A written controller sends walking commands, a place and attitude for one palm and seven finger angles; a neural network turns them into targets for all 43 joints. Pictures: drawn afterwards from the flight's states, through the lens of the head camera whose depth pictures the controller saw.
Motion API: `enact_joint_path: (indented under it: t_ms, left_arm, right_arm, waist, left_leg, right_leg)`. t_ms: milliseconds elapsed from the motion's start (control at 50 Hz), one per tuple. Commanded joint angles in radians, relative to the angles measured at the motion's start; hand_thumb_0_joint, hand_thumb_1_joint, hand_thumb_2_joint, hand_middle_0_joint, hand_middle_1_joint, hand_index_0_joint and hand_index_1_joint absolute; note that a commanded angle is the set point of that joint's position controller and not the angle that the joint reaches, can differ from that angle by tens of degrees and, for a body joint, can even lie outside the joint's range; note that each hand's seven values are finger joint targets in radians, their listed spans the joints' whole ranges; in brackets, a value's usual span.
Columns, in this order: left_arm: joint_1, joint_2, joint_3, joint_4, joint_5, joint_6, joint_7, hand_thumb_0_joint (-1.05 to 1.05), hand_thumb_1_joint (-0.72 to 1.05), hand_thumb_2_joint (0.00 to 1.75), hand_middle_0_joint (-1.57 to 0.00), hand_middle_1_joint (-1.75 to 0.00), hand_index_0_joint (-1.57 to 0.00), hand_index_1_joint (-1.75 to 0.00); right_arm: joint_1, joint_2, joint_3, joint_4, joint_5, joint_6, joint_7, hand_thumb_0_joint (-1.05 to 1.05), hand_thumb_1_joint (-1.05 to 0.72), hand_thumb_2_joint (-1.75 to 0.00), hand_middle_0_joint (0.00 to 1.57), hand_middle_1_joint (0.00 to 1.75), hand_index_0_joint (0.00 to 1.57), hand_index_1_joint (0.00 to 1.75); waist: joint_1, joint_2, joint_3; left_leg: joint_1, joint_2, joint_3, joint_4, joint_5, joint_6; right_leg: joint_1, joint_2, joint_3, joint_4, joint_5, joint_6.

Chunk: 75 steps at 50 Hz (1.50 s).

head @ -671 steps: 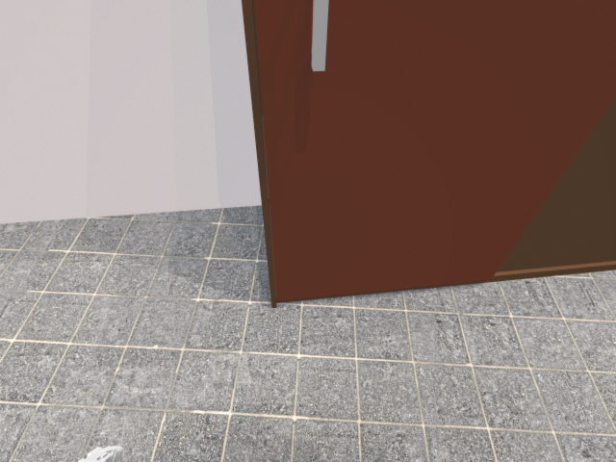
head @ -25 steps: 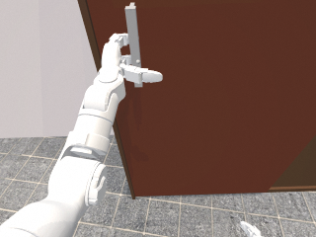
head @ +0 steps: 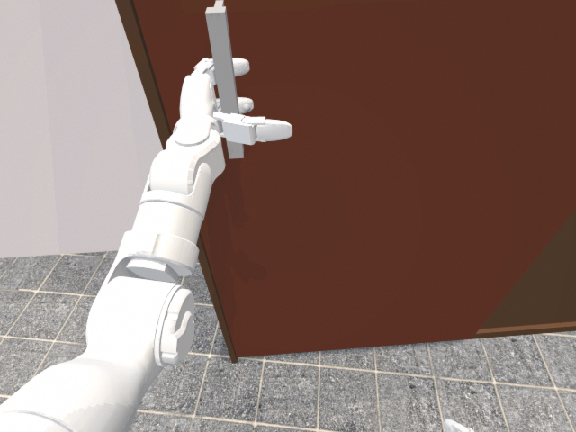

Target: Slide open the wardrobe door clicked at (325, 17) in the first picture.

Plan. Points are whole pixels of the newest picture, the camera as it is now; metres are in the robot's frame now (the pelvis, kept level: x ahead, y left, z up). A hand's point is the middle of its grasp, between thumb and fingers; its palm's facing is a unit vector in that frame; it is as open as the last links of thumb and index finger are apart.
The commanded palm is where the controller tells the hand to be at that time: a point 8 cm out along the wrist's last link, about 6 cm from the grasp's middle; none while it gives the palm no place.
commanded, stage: grip the handle and tug to test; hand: left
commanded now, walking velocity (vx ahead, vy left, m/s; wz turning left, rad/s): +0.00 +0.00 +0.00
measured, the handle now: (228, 85) +0.51 +0.09 +0.26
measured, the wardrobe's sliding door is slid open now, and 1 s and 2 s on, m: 0.00 0.00 0.01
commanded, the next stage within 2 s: tug the door sideways, standing still in 1.28 s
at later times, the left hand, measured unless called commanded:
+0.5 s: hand (243, 109) +0.45 +0.07 +0.26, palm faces +0.10 -1.00 +0.02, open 6.4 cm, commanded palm +0.43 +0.12 +0.25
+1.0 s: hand (244, 109) +0.45 +0.06 +0.25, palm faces +0.09 -1.00 +0.02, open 5.8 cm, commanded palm +0.41 +0.12 +0.25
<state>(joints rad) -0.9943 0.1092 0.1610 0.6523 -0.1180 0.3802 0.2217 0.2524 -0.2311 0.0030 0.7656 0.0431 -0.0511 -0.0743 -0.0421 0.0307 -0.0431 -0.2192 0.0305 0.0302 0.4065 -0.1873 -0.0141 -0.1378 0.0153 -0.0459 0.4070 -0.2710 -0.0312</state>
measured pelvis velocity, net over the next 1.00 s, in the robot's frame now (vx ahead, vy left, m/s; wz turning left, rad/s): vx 0.01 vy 0.00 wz -0.01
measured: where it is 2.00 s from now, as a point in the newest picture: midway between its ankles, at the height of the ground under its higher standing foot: outside the picture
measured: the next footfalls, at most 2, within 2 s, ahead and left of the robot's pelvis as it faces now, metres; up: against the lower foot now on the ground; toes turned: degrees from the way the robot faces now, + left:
none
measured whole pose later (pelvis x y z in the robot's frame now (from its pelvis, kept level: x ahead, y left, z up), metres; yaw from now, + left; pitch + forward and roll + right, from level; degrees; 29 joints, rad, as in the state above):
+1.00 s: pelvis +0.01 +0.00 +0.00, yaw -1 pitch -1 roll +1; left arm -0.87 0.11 0.16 0.46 -0.13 0.45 0.22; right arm 0.21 -0.23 0.00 0.73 0.05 -0.02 -0.07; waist -0.04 0.04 -0.05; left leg -0.17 0.03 0.04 0.38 -0.20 -0.02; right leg -0.10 0.02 -0.03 0.39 -0.28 -0.03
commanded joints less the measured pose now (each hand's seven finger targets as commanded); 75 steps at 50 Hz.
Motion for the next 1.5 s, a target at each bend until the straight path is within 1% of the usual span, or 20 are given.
enact_joint_path:
  t_ms: [0, 40, 180, 240, 360, 440, 500, 560, 600, 740, 780, 820, 860, 980, 1160, 1220, 1260, 1360, 1380, 1480]
  left_arm:
    - [-0.549, 0.156, 0.019, -0.270, 0.001, -0.061, 0.000, 0.00, -0.13, 0.46, -0.34, -1.25, -0.34, -1.25]
    - [-0.538, 0.129, 0.005, -0.247, -0.002, -0.048, -0.001, 0.00, -0.03, 0.50, -0.35, -1.27, -0.35, -1.27]
    - [-0.511, 0.144, 0.010, -0.314, -0.004, -0.043, -0.008, 0.00, 0.29, 0.64, -0.38, -1.31, -0.38, -1.31]
    - [-0.527, 0.135, 0.005, -0.273, -0.005, -0.027, -0.010, 0.00, 0.43, 0.70, -0.40, -1.33, -0.40, -1.33]
    - [-0.492, 0.159, 0.021, -0.305, -0.009, -0.043, -0.016, 0.00, 0.71, 0.82, -0.43, -1.37, -0.43, -1.37]
    - [-0.517, 0.129, 0.001, -0.304, -0.010, -0.043, -0.018, 0.00, 0.90, 0.90, -0.45, -1.40, -0.45, -1.40]
    - [-0.530, 0.169, 0.025, -0.317, -0.010, -0.045, -0.019, 0.00, 0.90, 0.90, -0.45, -1.40, -0.45, -1.40]
    - [-0.477, 0.168, 0.032, -0.317, -0.011, -0.038, -0.023, 0.00, 0.90, 0.90, -0.45, -1.40, -0.45, -1.40]
    - [-0.505, 0.136, 0.008, -0.333, -0.011, -0.036, -0.019, 0.00, 0.90, 0.90, -0.45, -1.40, -0.45, -1.40]
    - [-0.482, 0.119, -0.001, -0.357, -0.012, -0.018, -0.017, 0.00, 0.90, 0.90, -0.45, -1.40, -0.45, -1.40]
    - [-0.463, 0.157, 0.023, -0.375, -0.015, -0.018, -0.017, 0.00, 0.90, 0.90, -0.45, -1.40, -0.45, -1.40]
    - [-0.467, 0.123, 0.004, -0.394, -0.015, -0.016, -0.018, 0.00, 0.90, 0.90, -0.45, -1.40, -0.45, -1.40]
    - [-0.416, 0.134, 0.016, -0.419, -0.017, -0.015, -0.020, 0.00, 0.90, 0.90, -0.45, -1.40, -0.45, -1.40]
    - [-0.295, 0.115, 0.007, -0.549, -0.031, -0.001, -0.026, 0.00, 0.90, 0.90, -0.45, -1.40, -0.45, -1.40]
    - [-0.101, 0.100, 0.007, -0.728, -0.034, 0.079, -0.030, 0.00, 0.90, 0.90, -0.45, -1.40, -0.45, -1.40]
    - [-0.077, 0.070, -0.029, -0.773, -0.030, 0.110, -0.031, 0.00, 0.90, 0.90, -0.45, -1.40, -0.45, -1.40]
    - [-0.032, 0.094, -0.011, -0.833, -0.029, 0.123, -0.029, 0.00, 0.90, 0.90, -0.45, -1.40, -0.45, -1.40]
    - [0.027, 0.074, -0.037, -0.924, -0.030, 0.153, -0.036, 0.00, 0.90, 0.90, -0.45, -1.40, -0.45, -1.40]
    - [-0.028, 0.123, -0.007, -0.928, -0.034, 0.154, -0.035, 0.00, 0.90, 0.90, -0.45, -1.40, -0.45, -1.40]
    - [-0.250, 0.045, -0.076, -0.788, -0.026, 0.185, -0.014, 0.00, 0.90, 0.90, -0.45, -1.40, -0.45, -1.40]
  right_arm:
    - [-0.087, -0.119, -0.034, -0.138, -0.002, -0.045, -0.010, 0.00, -0.90, -0.90, 0.20, 0.30, 0.20, 0.30]
    - [-0.086, -0.117, -0.032, -0.132, -0.001, -0.046, -0.010, 0.00, -0.90, -0.90, 0.20, 0.30, 0.20, 0.30]
    - [-0.101, -0.119, -0.034, -0.144, 0.000, -0.045, -0.010, 0.00, -0.90, -0.90, 0.20, 0.30, 0.20, 0.30]
    - [-0.100, -0.118, -0.030, -0.134, 0.001, -0.043, -0.011, 0.00, -0.90, -0.90, 0.20, 0.30, 0.20, 0.30]
    - [-0.113, -0.121, -0.030, -0.149, -0.001, -0.041, -0.012, 0.00, -0.90, -0.90, 0.20, 0.30, 0.20, 0.30]
    - [-0.117, -0.114, -0.026, -0.147, 0.000, -0.043, -0.012, 0.00, -0.90, -0.90, 0.20, 0.30, 0.20, 0.30]
    - [-0.120, -0.120, -0.028, -0.149, -0.001, -0.040, -0.014, 0.00, -0.90, -0.90, 0.20, 0.30, 0.20, 0.30]
    - [-0.125, -0.121, -0.030, -0.156, -0.001, -0.033, -0.014, 0.00, -0.90, -0.90, 0.20, 0.30, 0.20, 0.30]
    - [-0.125, -0.113, -0.027, -0.154, 0.001, -0.034, -0.012, 0.00, -0.90, -0.90, 0.20, 0.30, 0.20, 0.30]
    - [-0.132, -0.114, -0.028, -0.157, 0.001, -0.027, -0.010, 0.00, -0.90, -0.90, 0.20, 0.30, 0.20, 0.30]
    - [-0.139, -0.119, -0.030, -0.164, 0.001, -0.024, -0.011, 0.00, -0.90, -0.90, 0.20, 0.30, 0.20, 0.30]
    - [-0.139, -0.111, -0.028, -0.163, 0.000, -0.026, -0.009, 0.00, -0.90, -0.90, 0.20, 0.30, 0.20, 0.30]
    - [-0.148, -0.118, -0.032, -0.174, -0.001, -0.021, -0.009, 0.00, -0.90, -0.90, 0.20, 0.30, 0.20, 0.30]
    - [-0.187, -0.112, -0.030, -0.205, 0.005, -0.013, 0.000, 0.00, -0.90, -0.90, 0.20, 0.30, 0.20, 0.30]
    - [-0.241, -0.113, -0.030, -0.250, 0.009, 0.026, 0.012, 0.00, -0.90, -0.90, 0.20, 0.30, 0.20, 0.30]
    - [-0.251, -0.105, -0.028, -0.253, 0.011, 0.036, 0.019, 0.00, -0.90, -0.90, 0.20, 0.30, 0.20, 0.30]
    - [-0.264, -0.112, -0.031, -0.271, 0.008, 0.045, 0.022, 0.00, -0.90, -0.90, 0.20, 0.30, 0.20, 0.30]
    - [-0.296, -0.104, -0.025, -0.289, 0.006, 0.063, 0.033, 0.00, -0.90, -0.90, 0.20, 0.30, 0.20, 0.30]
    - [-0.299, -0.104, -0.022, -0.279, 0.009, 0.067, 0.031, 0.00, -0.90, -0.90, 0.20, 0.30, 0.20, 0.30]
    - [-0.286, -0.096, -0.018, -0.221, 0.006, 0.058, 0.020, 0.00, -0.90, -0.90, 0.20, 0.30, 0.20, 0.30]
  waist:
    - [0.014, -0.092, -0.336]
    - [0.006, -0.109, -0.295]
    - [0.018, -0.083, -0.320]
    - [0.004, -0.109, -0.271]
    - [0.028, -0.087, -0.319]
    - [0.009, -0.116, -0.300]
    - [0.015, -0.112, -0.323]
    - [0.031, -0.092, -0.336]
    - [0.016, -0.108, -0.320]
    - [0.017, -0.113, -0.313]
    - [0.032, -0.120, -0.326]
    - [0.026, -0.115, -0.341]
    - [0.042, -0.089, -0.357]
    - [0.056, -0.113, -0.384]
    - [0.082, -0.084, -0.403]
    - [0.067, -0.112, -0.387]
    - [0.083, -0.102, -0.420]
    - [0.087, -0.086, -0.399]
    - [0.078, -0.089, -0.393]
    - [0.028, -0.078, -0.293]
  left_leg:
    - [0.200, -0.036, -0.004, 0.005, 0.285, 0.047]
    - [0.188, -0.037, -0.002, 0.004, 0.262, 0.049]
    - [0.206, -0.039, 0.000, 0.003, 0.299, 0.050]
    - [0.188, -0.038, 0.001, 0.001, 0.249, 0.050]
    - [0.205, -0.040, -0.001, -0.001, 0.288, 0.050]
    - [0.206, -0.040, 0.000, 0.005, 0.278, 0.052]
    - [0.208, -0.041, 0.001, 0.005, 0.288, 0.053]
    - [0.216, -0.041, 0.001, 0.002, 0.319, 0.050]
    - [0.218, -0.041, 0.000, 0.008, 0.312, 0.051]
    - [0.219, -0.042, 0.000, 0.011, 0.333, 0.050]
    - [0.218, -0.039, -0.003, 0.005, 0.340, 0.050]
    - [0.230, -0.044, 0.000, 0.013, 0.355, 0.050]
    - [0.238, -0.043, -0.001, 0.008, 0.378, 0.048]
    - [0.252, -0.042, 0.002, 0.016, 0.441, 0.047]
    - [0.253, -0.046, 0.007, 0.029, 0.511, 0.038]
    - [0.257, -0.043, 0.006, 0.043, 0.521, 0.039]
    - [0.258, -0.046, 0.004, 0.049, 0.556, 0.038]
    - [0.244, -0.048, -0.003, 0.057, 0.558, 0.038]
    - [0.244, -0.045, -0.005, 0.052, 0.540, 0.035]
    - [0.246, -0.050, -0.010, 0.064, 0.496, 0.037]
  right_leg:
    - [0.031, 0.013, 0.016, -0.049, 0.396, 0.023]
    - [0.006, 0.016, 0.011, -0.056, 0.380, 0.027]
    - [0.037, 0.011, 0.014, -0.054, 0.422, 0.026]
    - [-0.002, 0.013, 0.014, -0.063, 0.376, 0.031]
    - [0.051, 0.008, 0.016, -0.054, 0.411, 0.026]
    - [0.016, 0.011, 0.016, -0.056, 0.417, 0.032]
    - [0.037, 0.006, 0.021, -0.054, 0.431, 0.031]
    - [0.068, 0.005, 0.018, -0.048, 0.462, 0.029]
    - [0.042, 0.009, 0.014, -0.049, 0.453, 0.028]
    - [0.046, 0.009, 0.012, -0.043, 0.486, 0.030]
    - [0.068, 0.006, 0.012, -0.042, 0.484, 0.028]
    - [0.069, 0.008, 0.010, -0.037, 0.513, 0.028]
    - [0.099, 0.008, 0.008, -0.034, 0.524, 0.025]
    - [0.134, 0.004, 0.003, -0.020, 0.630, 0.030]
    - [0.185, 0.001, -0.008, 0.012, 0.741, 0.032]
    - [0.165, -0.001, -0.009, 0.020, 0.790, 0.042]
    - [0.200, -0.005, -0.008, 0.034, 0.827, 0.038]
    - [0.188, -0.006, -0.010, 0.047, 0.832, 0.037]
    - [0.175, -0.005, -0.010, 0.040, 0.802, 0.032]
    - [0.086, -0.001, -0.005, 0.023, 0.742, 0.033]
